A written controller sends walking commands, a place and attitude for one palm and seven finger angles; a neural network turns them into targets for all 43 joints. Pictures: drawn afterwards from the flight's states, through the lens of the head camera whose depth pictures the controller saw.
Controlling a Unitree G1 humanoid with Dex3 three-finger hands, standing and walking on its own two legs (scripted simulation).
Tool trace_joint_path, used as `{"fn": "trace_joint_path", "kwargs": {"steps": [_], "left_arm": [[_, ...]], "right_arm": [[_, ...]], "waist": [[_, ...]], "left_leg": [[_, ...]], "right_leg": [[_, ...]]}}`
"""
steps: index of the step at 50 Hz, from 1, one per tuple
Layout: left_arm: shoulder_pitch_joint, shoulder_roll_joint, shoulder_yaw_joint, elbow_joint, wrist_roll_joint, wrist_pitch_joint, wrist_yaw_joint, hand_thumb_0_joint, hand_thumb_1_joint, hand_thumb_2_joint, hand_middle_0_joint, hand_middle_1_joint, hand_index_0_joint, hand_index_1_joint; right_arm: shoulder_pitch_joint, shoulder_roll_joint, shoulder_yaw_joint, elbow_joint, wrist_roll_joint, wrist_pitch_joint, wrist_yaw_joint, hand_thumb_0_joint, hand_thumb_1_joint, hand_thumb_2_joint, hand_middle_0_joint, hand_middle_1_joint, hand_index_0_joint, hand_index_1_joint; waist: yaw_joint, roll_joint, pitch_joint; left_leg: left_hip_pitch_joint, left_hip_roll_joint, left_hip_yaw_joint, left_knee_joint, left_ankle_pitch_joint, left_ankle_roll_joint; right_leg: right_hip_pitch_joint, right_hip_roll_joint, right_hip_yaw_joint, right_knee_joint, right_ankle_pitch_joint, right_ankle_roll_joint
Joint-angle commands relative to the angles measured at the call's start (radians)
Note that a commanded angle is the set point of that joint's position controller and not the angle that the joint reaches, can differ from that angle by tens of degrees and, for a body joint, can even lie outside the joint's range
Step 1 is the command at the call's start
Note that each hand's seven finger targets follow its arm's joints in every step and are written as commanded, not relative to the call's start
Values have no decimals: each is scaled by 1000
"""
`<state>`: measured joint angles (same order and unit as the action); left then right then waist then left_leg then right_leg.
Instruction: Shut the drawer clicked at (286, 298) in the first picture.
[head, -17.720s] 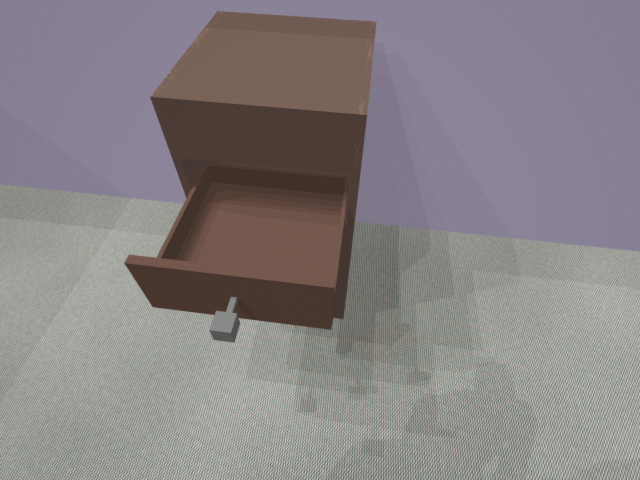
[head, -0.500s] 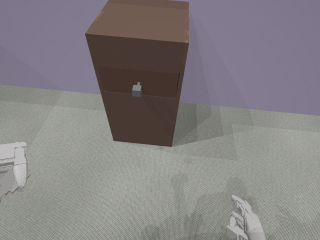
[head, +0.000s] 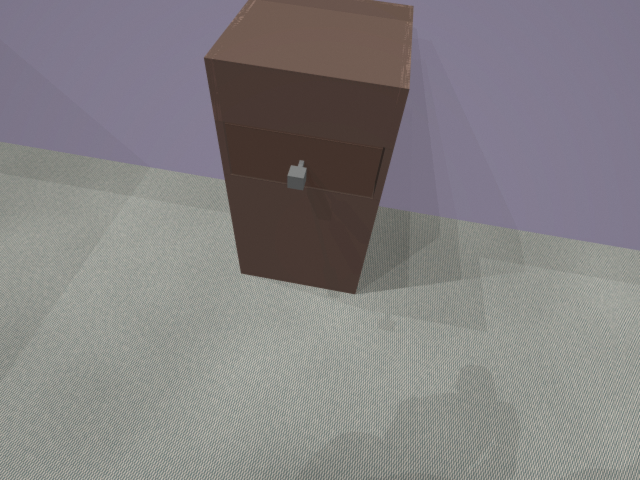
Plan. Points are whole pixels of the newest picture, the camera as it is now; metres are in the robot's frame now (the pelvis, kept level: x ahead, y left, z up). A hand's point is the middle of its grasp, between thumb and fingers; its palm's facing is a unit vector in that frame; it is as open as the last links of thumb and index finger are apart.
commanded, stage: let the arm hang, fingers relaxed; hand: left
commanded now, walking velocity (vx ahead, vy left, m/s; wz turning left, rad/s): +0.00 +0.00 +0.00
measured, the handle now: (298, 172) +0.81 +0.10 -0.18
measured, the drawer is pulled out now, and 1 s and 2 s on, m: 0.00 0.00 0.00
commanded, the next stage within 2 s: look to check the result in 0.70 s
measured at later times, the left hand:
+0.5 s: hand out of the picture -0.01 +0.15 -0.17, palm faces +0.03 -0.99 -0.15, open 7.2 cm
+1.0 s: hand out of the picture -0.03 +0.14 -0.17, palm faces +0.05 -0.99 -0.17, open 7.4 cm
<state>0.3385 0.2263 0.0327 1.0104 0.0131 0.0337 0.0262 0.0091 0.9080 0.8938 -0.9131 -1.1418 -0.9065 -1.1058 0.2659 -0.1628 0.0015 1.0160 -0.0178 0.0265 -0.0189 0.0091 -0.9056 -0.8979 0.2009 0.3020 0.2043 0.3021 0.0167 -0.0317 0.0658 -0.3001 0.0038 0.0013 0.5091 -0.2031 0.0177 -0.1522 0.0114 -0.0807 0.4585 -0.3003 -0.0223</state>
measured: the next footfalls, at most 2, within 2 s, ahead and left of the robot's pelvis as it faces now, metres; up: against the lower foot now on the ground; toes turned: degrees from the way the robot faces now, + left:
none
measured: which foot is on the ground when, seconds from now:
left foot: down 0.00-1.00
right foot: down 0.00-1.00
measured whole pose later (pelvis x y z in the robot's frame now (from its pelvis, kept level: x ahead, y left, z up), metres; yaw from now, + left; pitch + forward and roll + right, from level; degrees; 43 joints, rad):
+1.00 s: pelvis +0.01 -0.01 +0.00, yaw -1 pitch -1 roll +0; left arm 0.35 0.09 0.01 1.15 0.01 -0.01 0.04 0.00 0.91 0.90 -0.20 -0.30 -0.20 -0.30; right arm 0.31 -0.09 -0.02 1.15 -0.01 0.00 -0.04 0.00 -0.91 -0.90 0.20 0.30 0.20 0.30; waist 0.00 0.01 0.05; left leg -0.23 0.01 0.03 0.45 -0.19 0.00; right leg -0.11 0.02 -0.06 0.43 -0.30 -0.04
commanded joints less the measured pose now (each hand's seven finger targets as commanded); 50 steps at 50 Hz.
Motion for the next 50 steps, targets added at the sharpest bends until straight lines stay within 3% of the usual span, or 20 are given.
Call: {"fn": "trace_joint_path", "kwargs": {"steps": [1, 10, 23, 33, 50], "left_arm": [[36, 49, -8, 14, -4, -41, -6, 0, 900, 900, -560, -690, -560, -690], [93, 6, -19, 114, -5, -40, 8, 0, 900, 900, -200, -300, -200, -300], [98, -41, -12, 119, -4, -47, 19, 0, 900, 900, -200, -300, -200, -300], [97, -51, -8, 112, -6, -52, 18, 0, 900, 900, -200, -300, -200, -300], [109, -54, -10, 121, -6, -55, 23, 0, 900, 900, -200, -300, -200, -300]], "right_arm": [[36, -109, -31, -17, 4, -27, -18, 0, -900, -900, 200, 300, 200, 300], [100, -69, -28, 72, 6, -26, -22, 0, -900, -900, 200, 300, 200, 300], [135, -9, -31, 111, 1, -31, -23, 0, -900, -900, 200, 300, 200, 300], [148, 2, -30, 111, 2, -36, -28, 0, -900, -900, 200, 300, 200, 300], [136, -1, -30, 117, 6, -34, -30, 0, -900, -900, 200, 300, 200, 300]], "waist": [[-20, 78, -70], [-18, 20, 15], [-20, 47, 73], [-18, 42, 35], [-22, 32, 42]], "left_leg": [[112, 94, -105, -123, 63, 41], [100, 92, -94, -164, 5, 39], [74, 76, -68, -158, 3, 29], [93, 80, -62, -133, 86, 29], [124, 86, -51, -119, 127, 26]], "right_leg": [[-40, -102, 109, -129, 84, -37], [-80, -97, 106, -140, 17, -35], [-117, -96, 120, -136, 14, -37], [-82, -98, 120, -131, 80, -38], [-84, -98, 122, -142, 111, -35]]}}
